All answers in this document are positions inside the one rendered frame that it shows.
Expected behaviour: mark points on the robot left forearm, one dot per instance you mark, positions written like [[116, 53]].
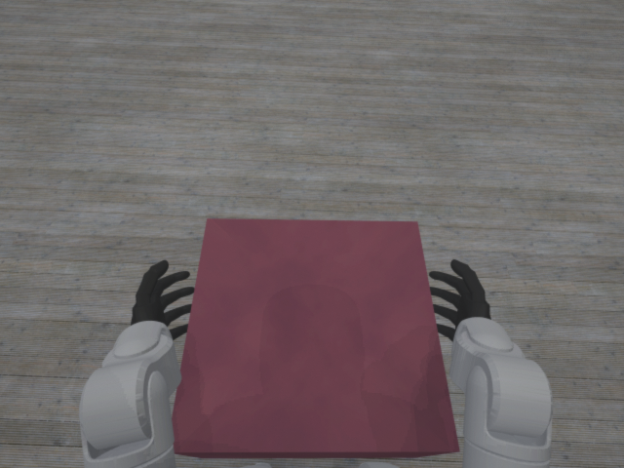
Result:
[[125, 414]]

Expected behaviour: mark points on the robot left hand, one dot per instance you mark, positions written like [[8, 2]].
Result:
[[150, 305]]

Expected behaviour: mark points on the robot right hand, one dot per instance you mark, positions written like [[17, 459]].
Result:
[[471, 303]]

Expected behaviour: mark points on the robot right forearm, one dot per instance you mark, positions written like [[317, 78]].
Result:
[[508, 399]]

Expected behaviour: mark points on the carton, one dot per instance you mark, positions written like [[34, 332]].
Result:
[[312, 339]]

